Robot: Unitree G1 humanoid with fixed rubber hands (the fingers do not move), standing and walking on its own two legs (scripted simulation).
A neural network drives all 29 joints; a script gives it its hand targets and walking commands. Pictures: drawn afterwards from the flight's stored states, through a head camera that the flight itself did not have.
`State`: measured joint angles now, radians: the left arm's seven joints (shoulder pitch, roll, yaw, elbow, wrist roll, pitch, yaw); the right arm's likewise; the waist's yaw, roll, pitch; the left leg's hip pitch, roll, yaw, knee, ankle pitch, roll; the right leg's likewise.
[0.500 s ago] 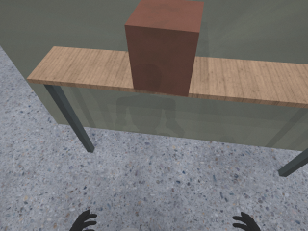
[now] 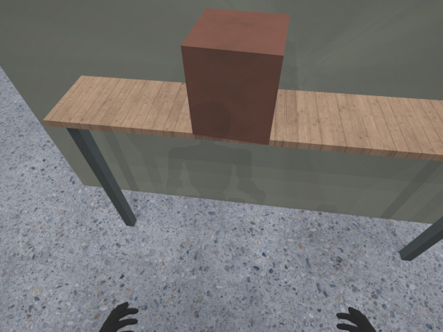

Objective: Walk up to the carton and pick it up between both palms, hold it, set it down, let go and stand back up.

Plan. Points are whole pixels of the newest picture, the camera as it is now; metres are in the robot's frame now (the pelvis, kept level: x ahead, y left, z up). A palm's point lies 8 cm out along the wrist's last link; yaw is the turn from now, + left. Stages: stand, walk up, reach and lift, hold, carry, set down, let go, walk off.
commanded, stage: stand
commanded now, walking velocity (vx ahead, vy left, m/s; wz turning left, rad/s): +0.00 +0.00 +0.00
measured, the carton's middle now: (238, 78) +0.68 +0.00 +0.08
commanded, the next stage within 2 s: walk up in 0.52 s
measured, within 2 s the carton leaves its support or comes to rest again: neither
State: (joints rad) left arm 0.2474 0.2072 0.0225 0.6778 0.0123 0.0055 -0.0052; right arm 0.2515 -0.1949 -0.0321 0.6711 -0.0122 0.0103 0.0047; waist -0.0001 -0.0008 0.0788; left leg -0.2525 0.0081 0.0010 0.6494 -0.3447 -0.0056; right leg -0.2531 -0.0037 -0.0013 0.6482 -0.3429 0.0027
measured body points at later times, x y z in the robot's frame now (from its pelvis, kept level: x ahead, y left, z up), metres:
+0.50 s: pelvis -0.01 +0.00 +0.00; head +0.00 +0.00 +0.45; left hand +0.09 +0.24 -0.12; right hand +0.09 -0.24 -0.12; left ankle +0.01 +0.12 -0.72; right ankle +0.01 -0.12 -0.72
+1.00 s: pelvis +0.03 +0.06 -0.02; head +0.02 +0.06 +0.43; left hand +0.03 +0.33 -0.15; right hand +0.10 -0.22 -0.12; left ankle +0.09 +0.18 -0.73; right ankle +0.00 -0.12 -0.72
